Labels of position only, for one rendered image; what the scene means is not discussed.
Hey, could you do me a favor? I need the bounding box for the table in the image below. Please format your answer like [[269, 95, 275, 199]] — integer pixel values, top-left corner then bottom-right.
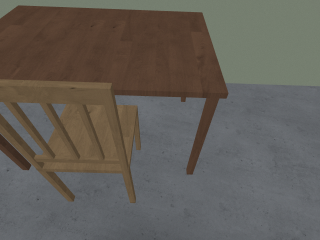
[[0, 5, 229, 175]]

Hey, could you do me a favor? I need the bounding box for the chair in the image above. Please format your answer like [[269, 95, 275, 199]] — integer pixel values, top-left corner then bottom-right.
[[0, 79, 141, 203]]

